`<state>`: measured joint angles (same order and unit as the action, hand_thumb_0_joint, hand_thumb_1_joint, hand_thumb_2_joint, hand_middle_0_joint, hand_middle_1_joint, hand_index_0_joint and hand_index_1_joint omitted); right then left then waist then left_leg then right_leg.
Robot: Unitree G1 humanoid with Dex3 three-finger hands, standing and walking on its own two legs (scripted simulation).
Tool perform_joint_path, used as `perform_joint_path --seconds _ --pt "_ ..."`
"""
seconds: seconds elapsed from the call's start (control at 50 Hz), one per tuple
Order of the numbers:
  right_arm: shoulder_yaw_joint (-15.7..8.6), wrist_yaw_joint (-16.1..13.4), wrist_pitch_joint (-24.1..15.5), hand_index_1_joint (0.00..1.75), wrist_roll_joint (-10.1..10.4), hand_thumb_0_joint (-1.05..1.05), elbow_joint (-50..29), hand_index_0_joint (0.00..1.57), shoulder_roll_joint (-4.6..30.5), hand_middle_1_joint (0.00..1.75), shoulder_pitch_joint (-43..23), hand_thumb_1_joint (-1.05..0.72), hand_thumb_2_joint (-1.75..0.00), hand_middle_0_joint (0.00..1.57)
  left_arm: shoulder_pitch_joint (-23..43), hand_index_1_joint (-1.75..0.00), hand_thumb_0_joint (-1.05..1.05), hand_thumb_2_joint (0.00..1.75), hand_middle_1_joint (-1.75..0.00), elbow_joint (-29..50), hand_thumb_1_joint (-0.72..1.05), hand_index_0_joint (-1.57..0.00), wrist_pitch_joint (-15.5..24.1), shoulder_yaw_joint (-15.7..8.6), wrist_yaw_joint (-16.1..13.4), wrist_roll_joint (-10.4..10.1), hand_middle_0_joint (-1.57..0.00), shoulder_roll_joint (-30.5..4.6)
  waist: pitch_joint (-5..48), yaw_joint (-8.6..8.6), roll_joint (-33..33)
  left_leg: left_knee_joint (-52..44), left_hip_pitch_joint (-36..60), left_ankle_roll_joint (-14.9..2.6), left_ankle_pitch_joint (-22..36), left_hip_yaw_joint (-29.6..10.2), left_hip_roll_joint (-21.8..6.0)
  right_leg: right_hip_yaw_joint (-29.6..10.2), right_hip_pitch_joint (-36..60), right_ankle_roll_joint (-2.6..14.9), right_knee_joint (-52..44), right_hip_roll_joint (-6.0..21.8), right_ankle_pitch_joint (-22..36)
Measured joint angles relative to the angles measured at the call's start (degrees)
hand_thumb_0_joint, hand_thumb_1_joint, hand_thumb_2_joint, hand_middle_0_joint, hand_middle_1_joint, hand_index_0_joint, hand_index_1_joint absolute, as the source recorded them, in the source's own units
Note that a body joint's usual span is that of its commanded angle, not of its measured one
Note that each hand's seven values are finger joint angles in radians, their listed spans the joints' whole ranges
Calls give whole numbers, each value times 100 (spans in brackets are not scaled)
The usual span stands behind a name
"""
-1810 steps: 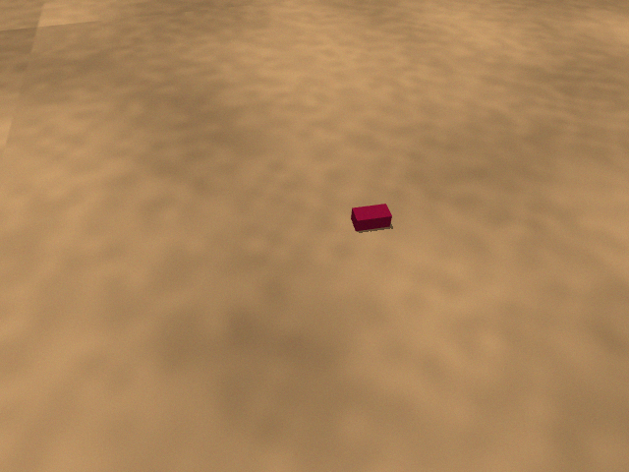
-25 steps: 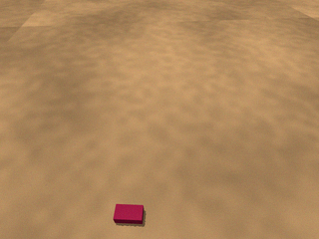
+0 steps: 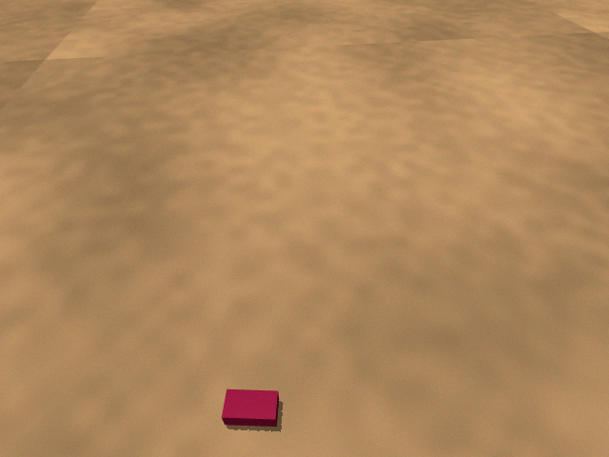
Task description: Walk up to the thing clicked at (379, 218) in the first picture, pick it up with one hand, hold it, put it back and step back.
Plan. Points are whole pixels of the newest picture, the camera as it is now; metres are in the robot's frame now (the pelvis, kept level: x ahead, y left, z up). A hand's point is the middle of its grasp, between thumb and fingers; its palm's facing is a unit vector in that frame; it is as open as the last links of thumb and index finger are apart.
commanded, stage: stand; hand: left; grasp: from above
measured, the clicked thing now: (251, 407) +0.46 +0.19 -0.75
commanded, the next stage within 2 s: step back in 1.52 s
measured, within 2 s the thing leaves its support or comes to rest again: neither
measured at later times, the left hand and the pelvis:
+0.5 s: hand out of the picture +0.09 +0.22 -0.16, palm faces +0.00 -0.95 -0.32, open 7.4 cm; pelvis +0.02 -0.01 +0.00, yaw +0 degrees
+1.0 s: hand out of the picture +0.12 +0.22 -0.15, palm faces +0.00 -0.94 -0.34, open 7.4 cm; pelvis +0.04 -0.02 +0.00, yaw -1 degrees
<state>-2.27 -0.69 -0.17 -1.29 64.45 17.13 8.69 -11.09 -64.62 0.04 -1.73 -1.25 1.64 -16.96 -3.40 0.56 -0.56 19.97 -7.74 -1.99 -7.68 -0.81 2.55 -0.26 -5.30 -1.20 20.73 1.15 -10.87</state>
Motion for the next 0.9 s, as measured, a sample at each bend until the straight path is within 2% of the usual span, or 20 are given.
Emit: perform_joint_path --seconds 0.48,0.9 --pt "126 8 -69 30 44 0 133 20 56 30 -137 -91 -90 20 319 -30 0 90 -30 -89 90 -20 64 37 39 -77 -20 -2 -16 -75 1 -159 107 112 -89 -28 -108 17 115 114 -195 -108 -64" --pt "134 -1 -85 30 53 0 131 20 154 30 -305 -91 -90 20 545 -30 0 90 -30 -54 90 -20 63 14 52 -99 -20 -108 27 -96 27 -268 216 165 -155 -19 -163 2 234 162 -349 -161 -95"
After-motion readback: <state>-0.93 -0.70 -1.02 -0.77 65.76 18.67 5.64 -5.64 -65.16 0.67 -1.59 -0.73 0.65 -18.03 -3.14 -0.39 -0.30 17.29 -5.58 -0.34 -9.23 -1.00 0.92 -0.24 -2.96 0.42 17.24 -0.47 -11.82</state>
